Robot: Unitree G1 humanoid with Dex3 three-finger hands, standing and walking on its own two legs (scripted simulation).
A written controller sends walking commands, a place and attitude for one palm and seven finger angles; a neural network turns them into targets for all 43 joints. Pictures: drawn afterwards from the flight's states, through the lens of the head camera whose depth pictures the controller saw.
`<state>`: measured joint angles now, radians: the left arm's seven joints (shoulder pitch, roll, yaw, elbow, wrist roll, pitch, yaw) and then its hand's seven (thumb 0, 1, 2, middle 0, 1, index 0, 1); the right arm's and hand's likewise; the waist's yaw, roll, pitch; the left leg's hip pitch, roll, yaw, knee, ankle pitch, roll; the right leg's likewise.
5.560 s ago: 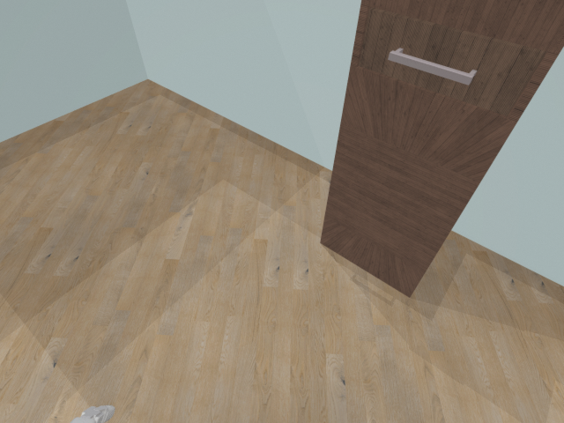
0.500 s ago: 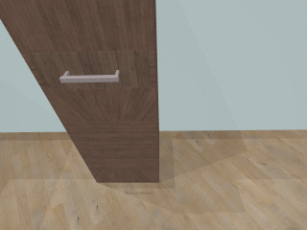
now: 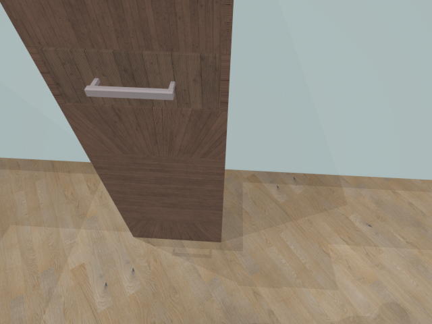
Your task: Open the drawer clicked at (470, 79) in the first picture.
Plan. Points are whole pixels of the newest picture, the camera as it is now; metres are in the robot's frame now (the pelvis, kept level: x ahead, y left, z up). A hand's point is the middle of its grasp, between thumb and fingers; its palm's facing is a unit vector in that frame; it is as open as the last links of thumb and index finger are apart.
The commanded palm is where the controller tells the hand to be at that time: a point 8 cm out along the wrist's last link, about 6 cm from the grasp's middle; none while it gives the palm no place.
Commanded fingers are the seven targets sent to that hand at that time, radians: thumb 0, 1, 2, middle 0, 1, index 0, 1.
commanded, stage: look again from close up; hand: left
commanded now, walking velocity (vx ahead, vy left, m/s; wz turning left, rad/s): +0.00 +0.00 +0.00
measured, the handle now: (132, 88) +0.56 +0.24 +0.13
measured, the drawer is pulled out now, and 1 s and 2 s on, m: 0.00 0.00 0.00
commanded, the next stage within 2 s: shuffle to correct the standing spot in 0.38 s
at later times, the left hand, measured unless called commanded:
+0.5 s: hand out of the picture -0.03 +0.23 -0.18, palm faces +0.01 -0.98 -0.18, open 7.4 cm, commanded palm none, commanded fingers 0.00 0.90 0.90 -0.20 -0.30 -0.20 -0.30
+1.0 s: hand out of the picture -0.06 +0.17 -0.19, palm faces +0.07 -0.99 -0.08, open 7.4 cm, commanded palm none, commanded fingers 0.00 0.90 0.90 -0.20 -0.30 -0.20 -0.30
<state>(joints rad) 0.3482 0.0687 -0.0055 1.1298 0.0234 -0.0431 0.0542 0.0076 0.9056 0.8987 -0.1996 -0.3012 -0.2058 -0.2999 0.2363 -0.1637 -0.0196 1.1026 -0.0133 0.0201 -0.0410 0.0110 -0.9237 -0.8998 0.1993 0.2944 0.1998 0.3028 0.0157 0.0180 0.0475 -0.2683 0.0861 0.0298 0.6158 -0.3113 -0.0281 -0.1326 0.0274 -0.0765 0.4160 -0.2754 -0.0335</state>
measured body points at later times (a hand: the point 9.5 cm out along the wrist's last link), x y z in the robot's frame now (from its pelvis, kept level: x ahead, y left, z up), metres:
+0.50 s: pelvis -0.03 +0.06 +0.00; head -0.03 +0.07 +0.45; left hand -0.03 +0.29 -0.17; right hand -0.02 -0.17 -0.15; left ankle +0.00 +0.13 -0.74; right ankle -0.04 -0.09 -0.74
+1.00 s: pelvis +0.03 +0.03 -0.01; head +0.03 +0.06 +0.43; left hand -0.06 +0.22 -0.18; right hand +0.04 -0.19 -0.16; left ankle +0.03 +0.12 -0.74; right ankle -0.03 -0.08 -0.72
